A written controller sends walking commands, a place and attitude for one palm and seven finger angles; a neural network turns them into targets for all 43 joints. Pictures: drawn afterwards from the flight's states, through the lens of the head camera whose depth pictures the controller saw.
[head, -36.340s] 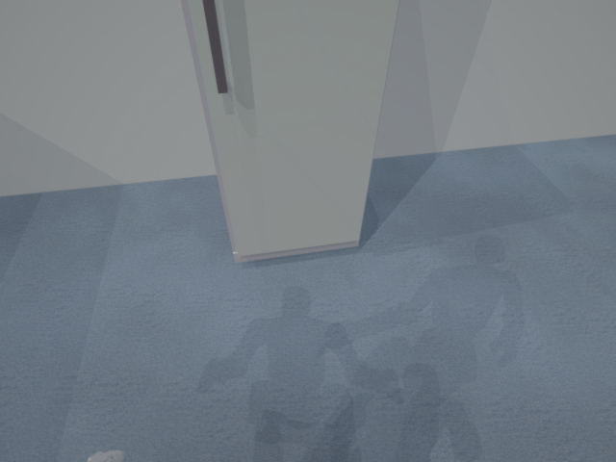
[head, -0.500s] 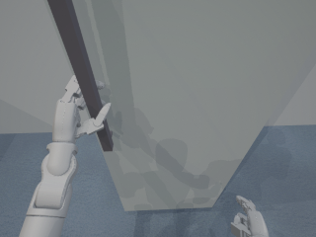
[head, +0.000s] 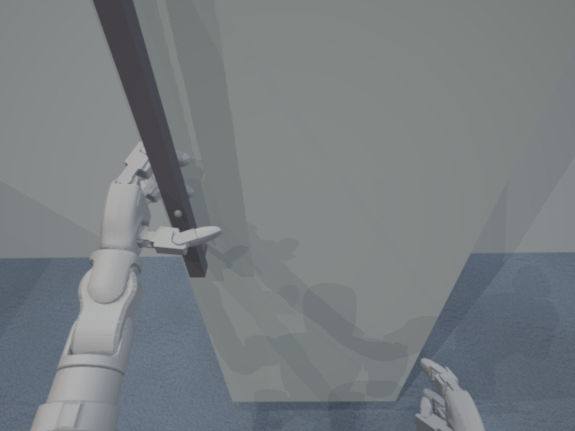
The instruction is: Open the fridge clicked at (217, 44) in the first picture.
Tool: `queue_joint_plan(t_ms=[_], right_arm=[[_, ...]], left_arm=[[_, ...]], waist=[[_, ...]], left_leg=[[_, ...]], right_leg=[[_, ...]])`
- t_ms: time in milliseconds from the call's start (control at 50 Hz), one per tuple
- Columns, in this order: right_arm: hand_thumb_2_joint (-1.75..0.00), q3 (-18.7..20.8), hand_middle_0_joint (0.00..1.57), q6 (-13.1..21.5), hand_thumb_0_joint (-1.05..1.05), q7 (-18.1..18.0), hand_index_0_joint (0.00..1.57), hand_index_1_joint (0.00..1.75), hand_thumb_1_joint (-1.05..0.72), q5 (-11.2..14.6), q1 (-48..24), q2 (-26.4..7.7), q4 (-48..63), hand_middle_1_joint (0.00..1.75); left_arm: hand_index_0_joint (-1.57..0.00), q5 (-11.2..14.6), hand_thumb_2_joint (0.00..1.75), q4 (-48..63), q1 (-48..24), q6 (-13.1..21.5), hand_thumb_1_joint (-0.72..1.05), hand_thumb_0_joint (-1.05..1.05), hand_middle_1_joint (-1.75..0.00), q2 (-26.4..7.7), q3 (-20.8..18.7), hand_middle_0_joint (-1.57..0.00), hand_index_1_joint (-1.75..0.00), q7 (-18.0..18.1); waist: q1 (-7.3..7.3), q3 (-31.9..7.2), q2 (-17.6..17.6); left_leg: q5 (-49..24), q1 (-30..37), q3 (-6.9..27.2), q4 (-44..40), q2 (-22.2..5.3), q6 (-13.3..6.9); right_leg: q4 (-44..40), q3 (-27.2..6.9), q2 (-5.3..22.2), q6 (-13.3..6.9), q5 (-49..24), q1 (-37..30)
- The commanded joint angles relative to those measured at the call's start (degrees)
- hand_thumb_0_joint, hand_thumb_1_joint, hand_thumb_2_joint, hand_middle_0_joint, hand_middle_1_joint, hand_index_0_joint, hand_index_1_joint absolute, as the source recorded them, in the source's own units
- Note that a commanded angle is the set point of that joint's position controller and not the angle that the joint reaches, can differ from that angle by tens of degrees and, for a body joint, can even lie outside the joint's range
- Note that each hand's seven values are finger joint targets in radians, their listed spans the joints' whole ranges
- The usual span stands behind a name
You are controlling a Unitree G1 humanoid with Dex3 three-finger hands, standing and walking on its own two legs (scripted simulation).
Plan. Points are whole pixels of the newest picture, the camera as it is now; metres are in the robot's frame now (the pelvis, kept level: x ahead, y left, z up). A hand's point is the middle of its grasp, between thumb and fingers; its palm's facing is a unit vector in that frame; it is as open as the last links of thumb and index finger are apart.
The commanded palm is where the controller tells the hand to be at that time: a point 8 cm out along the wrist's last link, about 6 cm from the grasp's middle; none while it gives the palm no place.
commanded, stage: loosen the grip on the handle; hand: left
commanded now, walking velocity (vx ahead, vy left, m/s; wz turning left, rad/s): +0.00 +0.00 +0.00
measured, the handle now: (162, 130) +0.37 +0.16 +0.28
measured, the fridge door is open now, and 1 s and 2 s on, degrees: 0 0 0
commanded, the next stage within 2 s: slip the hand off the handle in 0.28 s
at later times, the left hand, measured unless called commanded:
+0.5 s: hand (177, 218) +0.32 +0.16 +0.18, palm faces +0.06 -0.97 -0.25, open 14.9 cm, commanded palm +0.30 +0.22 +0.19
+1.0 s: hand (167, 216) +0.32 +0.17 +0.18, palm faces +0.00 -0.96 -0.26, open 14.7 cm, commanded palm +0.31 +0.27 +0.19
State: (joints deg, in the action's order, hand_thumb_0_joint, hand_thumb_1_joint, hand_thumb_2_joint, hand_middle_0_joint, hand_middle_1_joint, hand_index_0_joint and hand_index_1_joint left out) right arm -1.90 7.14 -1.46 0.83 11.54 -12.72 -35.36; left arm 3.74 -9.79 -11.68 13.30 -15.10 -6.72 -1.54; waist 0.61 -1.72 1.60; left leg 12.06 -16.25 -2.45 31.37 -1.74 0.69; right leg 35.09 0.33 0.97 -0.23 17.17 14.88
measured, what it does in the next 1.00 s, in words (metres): stands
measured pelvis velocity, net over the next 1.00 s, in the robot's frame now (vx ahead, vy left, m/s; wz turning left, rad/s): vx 0.01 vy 0.00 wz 0.01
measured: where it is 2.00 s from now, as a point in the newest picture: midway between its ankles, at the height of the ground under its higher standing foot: outside the picture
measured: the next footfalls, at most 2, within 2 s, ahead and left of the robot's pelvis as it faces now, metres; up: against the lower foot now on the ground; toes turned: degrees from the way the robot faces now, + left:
none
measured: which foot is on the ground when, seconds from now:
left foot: down 0.00-1.00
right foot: down 0.00-1.00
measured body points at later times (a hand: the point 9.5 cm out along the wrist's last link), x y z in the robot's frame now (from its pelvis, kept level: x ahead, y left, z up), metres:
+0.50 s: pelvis +0.03 -0.01 +0.00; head +0.03 -0.03 +0.45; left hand +0.31 +0.21 +0.19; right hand +0.21 -0.24 -0.09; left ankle +0.06 +0.14 -0.73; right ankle +0.02 -0.11 -0.73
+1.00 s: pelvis +0.01 +0.00 -0.01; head +0.00 -0.02 +0.44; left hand +0.32 +0.22 +0.20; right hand +0.17 -0.24 -0.10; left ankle +0.06 +0.14 -0.73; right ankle +0.02 -0.11 -0.73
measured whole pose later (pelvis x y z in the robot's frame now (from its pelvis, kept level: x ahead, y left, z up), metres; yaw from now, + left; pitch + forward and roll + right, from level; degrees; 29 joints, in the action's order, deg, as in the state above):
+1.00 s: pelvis +0.01 +0.00 -0.01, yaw +1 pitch +0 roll +0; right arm -2.2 2.7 -4.3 2.3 11.7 -13.5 -35.5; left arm 9.4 -5.6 -9.8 16.7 -20.7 -8.6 -9.5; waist 0.6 -1.1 1.9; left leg 14.7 -21.3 -1.1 36.3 -2.6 1.2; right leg 37.6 1.3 0.1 -0.6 18.8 18.5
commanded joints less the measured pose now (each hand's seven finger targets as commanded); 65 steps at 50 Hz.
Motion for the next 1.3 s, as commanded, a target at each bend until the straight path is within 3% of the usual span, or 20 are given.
queue_joint_plan(t_ms=[0, 40, 80, 140, 160, 400, 440, 460, 540, 560, 640, 660, 740, 780, 940, 960, 1040, 1060, 1140, 1280], right_arm=[[-0.90, 2.4, 0.20, 3.8, 0.00, -0.6, 0.20, 0.30, -0.90, 0.1, -7.6, -6.6, 9.8, 0.30], [-0.90, 2.8, 0.20, 3.7, 0.00, -1.0, 0.20, 0.30, -0.90, 0.0, -7.6, -7.4, 9.6, 0.30], [-0.90, 2.3, 0.20, 4.3, 0.00, -0.8, 0.20, 0.30, -0.90, 0.2, -8.3, -6.4, 11.1, 0.30], [-0.90, 3.1, 0.20, 4.7, 0.00, -1.2, 0.20, 0.30, -0.90, 0.1, -6.4, -7.4, 9.4, 0.30], [-0.90, 3.0, 0.20, 4.9, 0.00, -1.1, 0.20, 0.30, -0.90, 0.1, -6.4, -7.2, 9.9, 0.30], [-0.90, 3.5, 0.20, 4.2, 0.00, -0.8, 0.20, 0.30, -0.90, 0.2, -4.2, -7.3, 8.8, 0.30], [-0.90, 3.5, 0.20, 3.3, 0.00, -1.2, 0.20, 0.30, -0.90, 0.2, -4.1, -7.8, 8.0, 0.30], [-0.90, 3.3, 0.20, 3.1, 0.00, -1.1, 0.20, 0.30, -0.90, 0.3, -4.2, -7.3, 8.5, 0.30], [-0.90, 3.2, 0.20, 2.1, 0.00, -1.7, 0.20, 0.30, -0.90, 0.5, -4.9, -7.5, 8.2, 0.30], [-0.90, 2.9, 0.20, 1.8, 0.00, -1.6, 0.20, 0.30, -0.90, 0.6, -4.9, -6.9, 8.5, 0.30], [-0.90, 2.9, 0.20, 0.5, 0.00, -2.5, 0.20, 0.30, -0.90, 1.0, -5.4, -7.3, 7.9, 0.30], [-0.90, 2.5, 0.20, 0.4, 0.00, -2.5, 0.20, 0.30, -0.90, 1.1, -5.5, -6.7, 8.4, 0.30], [-0.90, 2.6, 0.20, -0.4, 0.00, -3.0, 0.20, 0.30, -0.90, 1.2, -5.7, -7.2, 8.0, 0.30], [-0.90, 2.4, 0.20, -0.6, 0.00, -2.9, 0.20, 0.30, -0.90, 1.2, -5.7, -6.8, 8.8, 0.30], [-0.90, 2.3, 0.20, -1.6, 0.00, -3.8, 0.20, 0.30, -0.90, 1.7, -6.2, -7.7, 8.2, 0.30], [-0.90, 2.0, 0.20, -1.6, 0.00, -3.7, 0.20, 0.30, -0.90, 1.8, -6.4, -7.2, 9.0, 0.30], [-0.90, 2.3, 0.20, -1.6, 0.00, -4.0, 0.20, 0.30, -0.90, 1.9, -6.4, -8.0, 8.9, 0.30], [-0.90, 2.1, 0.20, -1.6, 0.00, -3.9, 0.20, 0.30, -0.90, 2.0, -7.0, -7.5, 9.8, 0.30], [-0.90, 2.5, 0.20, -1.1, 0.00, -3.8, 0.20, 0.30, -0.90, 1.9, -6.6, -8.2, 9.9, 0.30], [-0.90, 2.9, 0.20, 2.4, 0.00, -2.6, 0.20, 0.30, -0.90, 1.4, -5.7, -8.1, 11.3, 0.30]], left_arm=[[-0.37, 1.2, 0.20, 13.6, -18.9, 9.0, -0.55, 0.00, -1.30, -9.0, -4.3, -0.37, -1.30, -0.7], [-0.34, 1.4, 0.20, 12.7, -16.3, 9.1, -0.55, 0.00, -1.27, -14.5, -9.7, -0.34, -1.27, -0.7], [-0.32, 2.1, 0.20, 18.9, -19.8, 9.2, -0.55, 0.00, -1.23, -8.7, -3.0, -0.32, -1.23, -1.9], [-0.28, 2.6, 0.20, 17.1, -15.4, 8.3, -0.55, 0.00, -1.18, -12.9, -8.4, -0.28, -1.18, -1.6], [-0.26, 2.9, 0.20, 18.3, -14.2, 8.1, -0.55, 0.00, -1.17, -10.0, -5.7, -0.26, -1.17, -2.0], [-0.25, 3.5, 0.20, 23.1, -6.3, 6.0, -0.55, 0.00, -1.15, -10.4, -7.6, -0.25, -1.15, -2.7], [-0.25, 3.4, 0.20, 20.0, -5.9, 5.3, -0.55, 0.00, -1.15, -14.1, -11.8, -0.25, -1.15, -2.4], [-0.25, 3.8, 0.20, 19.5, -5.9, 5.0, -0.55, 0.00, -1.15, -11.6, -9.7, -0.25, -1.15, -2.9], [-0.25, 4.2, 0.20, 18.9, -8.1, 4.7, -0.55, 0.00, -1.15, -15.6, -13.9, -0.25, -1.15, -2.9], [-0.25, 4.8, 0.20, 17.5, -7.5, 4.2, -0.55, 0.00, -1.15, -12.7, -11.7, -0.25, -1.15, -3.3], [-0.25, 5.2, 0.20, 15.2, -10.3, 3.3, -0.55, 0.00, -1.15, -16.8, -15.3, -0.25, -1.15, -3.2], [-0.25, 5.6, 0.20, 14.7, -11.6, 3.0, -0.55, 0.00, -1.15, -13.8, -12.5, -0.25, -1.15, -3.5], [-0.25, 5.5, 0.20, 13.1, -12.4, 2.7, -0.55, 0.00, -1.15, -18.5, -16.6, -0.25, -1.15, -2.8], [-0.25, 5.6, 0.20, 13.4, -13.0, 2.8, -0.55, 0.00, -1.15, -17.0, -14.9, -0.25, -1.15, -2.9], [-0.25, 6.4, 0.20, 8.1, -16.2, 4.3, -0.55, 0.00, -1.15, -23.2, -19.4, -0.25, -1.15, -2.5], [-0.25, 6.6, 0.20, 8.1, -16.2, 4.4, -0.55, 0.00, -1.15, -20.4, -16.7, -0.25, -1.15, -2.8], [-0.25, 7.4, 0.20, 6.4, -14.0, 5.1, -0.55, 0.00, -1.15, -25.0, -21.2, -0.25, -1.15, -2.8], [-0.25, 7.7, 0.20, 6.9, -13.0, 5.1, -0.55, 0.00, -1.15, -22.4, -18.6, -0.25, -1.15, -3.2], [-0.25, 7.9, 0.20, 8.6, -10.2, 5.9, -0.55, 0.00, -1.15, -25.2, -21.8, -0.25, -1.15, -3.6], [-0.25, 7.5, 0.20, 19.4, -5.6, 10.8, -0.55, 0.00, -1.15, -20.9, -17.0, -0.25, -1.15, -9.5]], waist=[[-2.15, -4.3, -3.2], [-2.99, -5.5, -3.3], [-2.21, -7.5, -1.2], [-2.65, -9.8, -3.4], [-2.52, -10.4, -3.3], [-2.87, -13.9, -3.7], [-3.01, -11.1, -5.2], [-2.43, -10.5, -6.5], [-2.73, -9.4, -3.9], [-2.40, -9.7, -4.2], [-2.38, -8.7, -3.2], [-1.67, -8.4, -2.7], [-2.44, -9.0, -2.8], [-2.29, -10.5, -2.2], [-2.18, -6.8, -2.8], [-2.02, -7.1, -2.0], [-2.93, -6.6, -4.5], [-2.77, -6.6, -3.5], [-3.41, -7.7, -3.7], [-2.34, -11.9, 1.1]], left_leg=[[9.5, 2.3, -0.5, -3.5, 2.4, -1.7], [7.7, 1.7, -0.8, -2.4, 2.5, -1.9], [5.7, 2.7, -0.9, -1.8, 2.8, -2.1], [1.9, 3.3, -0.6, -1.0, 2.6, -2.1], [0.4, 2.9, -0.7, -0.9, 2.7, -2.2], [-8.0, 3.9, -0.5, 1.1, 2.9, -2.1], [-6.8, 2.4, -0.4, 1.0, 2.8, -2.1], [-6.4, 1.7, -0.5, 1.0, 2.8, -2.1], [-5.6, 2.0, -0.3, 1.1, 2.5, -1.9], [-5.3, 1.9, -0.3, 1.0, 2.7, -1.9], [-3.5, 1.4, 0.0, 0.9, 2.4, -1.7], [-3.0, 1.4, 0.0, 0.8, 2.5, -1.7], [-1.7, 1.0, 0.3, 0.6, 2.3, -1.7], [-1.6, 1.2, 0.3, 0.6, 2.3, -1.6], [6.1, -2.1, 0.4, 0.1, 2.0, -1.6], [6.2, -2.2, 0.3, 0.0, 2.2, -1.6], [8.9, -3.9, 0.4, 0.3, 2.1, -1.6], [9.4, -4.0, 0.1, 0.1, 2.2, -1.6], [9.3, -4.1, 0.2, 0.4, 2.1, -1.8], [3.5, -0.1, 0.2, 1.8, 2.4, -2.6]], right_leg=[[-9.7, -0.6, -1.1, -0.3, 9.7, 5.9], [-10.3, -1.7, -0.7, -0.1, 8.6, 4.3], [-10.0, -2.1, -0.4, -0.1, 6.0, 3.3], [-9.4, -1.9, -0.6, 0.1, 0.3, 1.6], [-8.5, -1.6, -0.4, 0.3, -3.0, 0.9], [-4.5, 0.2, -0.4, 0.8, -18.1, -0.7], [-5.1, 0.3, -0.5, 0.9, -16.8, 0.0], [-5.0, 0.4, -0.4, 1.0, -16.7, 0.1], [-5.2, 0.6, -0.9, 0.4, -13.6, 1.6], [-5.2, 0.7, -0.8, 0.5, -13.5, 1.7], [-5.7, 0.6, -1.0, 0.2, -9.9, 2.6], [-5.7, 0.8, -1.0, 0.2, -9.1, 3.1], [-5.9, 0.7, -1.1, 0.0, -6.7, 3.1], [-5.5, 0.8, -1.1, -0.1, -6.3, 2.8], [-8.0, -1.1, -0.8, 0.0, 5.3, 4.7], [-7.7, -0.8, -0.9, -0.1, 5.6, 4.7], [-8.9, -2.2, -0.4, 0.1, 11.2, 4.4], [-8.7, -2.2, -0.3, 0.2, 12.1, 4.6], [-8.5, -2.5, -0.4, 0.2, 12.0, 4.1], [-6.0, -1.0, -1.2, 0.1, 1.5, 4.4]])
